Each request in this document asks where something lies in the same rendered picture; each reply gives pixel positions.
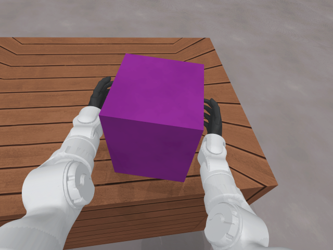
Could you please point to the carton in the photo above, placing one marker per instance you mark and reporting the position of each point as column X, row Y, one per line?
column 153, row 116

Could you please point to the left robot hand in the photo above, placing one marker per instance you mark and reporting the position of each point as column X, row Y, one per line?
column 100, row 92

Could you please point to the right robot hand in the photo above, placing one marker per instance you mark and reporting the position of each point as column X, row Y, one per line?
column 215, row 122

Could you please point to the left robot forearm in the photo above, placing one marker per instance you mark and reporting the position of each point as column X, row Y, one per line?
column 82, row 142

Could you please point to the pedestal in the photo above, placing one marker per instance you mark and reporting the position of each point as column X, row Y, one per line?
column 46, row 82

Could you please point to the robot left upper arm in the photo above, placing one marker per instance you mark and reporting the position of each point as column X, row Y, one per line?
column 53, row 197

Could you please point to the right robot forearm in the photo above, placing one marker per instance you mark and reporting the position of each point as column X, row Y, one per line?
column 217, row 180

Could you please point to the robot right upper arm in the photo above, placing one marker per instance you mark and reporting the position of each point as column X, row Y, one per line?
column 230, row 227

